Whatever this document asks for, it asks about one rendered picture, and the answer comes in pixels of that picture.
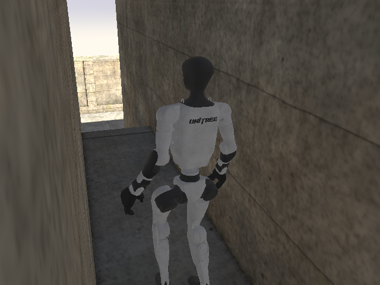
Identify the robot left upper arm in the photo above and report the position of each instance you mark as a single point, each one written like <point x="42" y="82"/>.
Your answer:
<point x="166" y="116"/>

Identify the right robot forearm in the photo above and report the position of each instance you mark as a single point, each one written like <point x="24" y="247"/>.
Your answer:
<point x="223" y="161"/>

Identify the right robot hand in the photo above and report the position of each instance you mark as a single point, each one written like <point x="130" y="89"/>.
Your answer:
<point x="221" y="178"/>

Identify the left robot forearm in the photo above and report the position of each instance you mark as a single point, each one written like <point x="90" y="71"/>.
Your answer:
<point x="146" y="175"/>

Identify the left robot hand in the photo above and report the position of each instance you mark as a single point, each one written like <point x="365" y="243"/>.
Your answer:
<point x="128" y="200"/>

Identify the robot head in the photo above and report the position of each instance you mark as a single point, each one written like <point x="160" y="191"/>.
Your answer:
<point x="197" y="72"/>

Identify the robot right thigh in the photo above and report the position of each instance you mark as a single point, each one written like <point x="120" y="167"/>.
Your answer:
<point x="196" y="211"/>

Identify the robot right upper arm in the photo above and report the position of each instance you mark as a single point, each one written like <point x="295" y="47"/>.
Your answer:
<point x="228" y="145"/>

